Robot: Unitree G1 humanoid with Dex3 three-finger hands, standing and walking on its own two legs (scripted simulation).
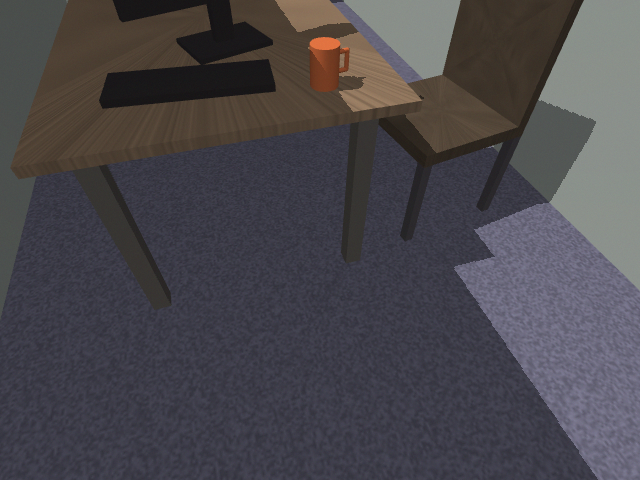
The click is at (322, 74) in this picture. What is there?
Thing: mug
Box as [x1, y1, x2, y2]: [310, 37, 349, 91]
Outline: 320,37 310,41 310,86 316,90 328,91 337,87 338,73 347,70 349,49 347,47 340,49 339,41 336,39 329,37
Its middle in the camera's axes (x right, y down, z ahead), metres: +0.03 -0.45 +1.01
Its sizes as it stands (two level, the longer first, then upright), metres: 0.111 0.077 0.108
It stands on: a support 0.74 m high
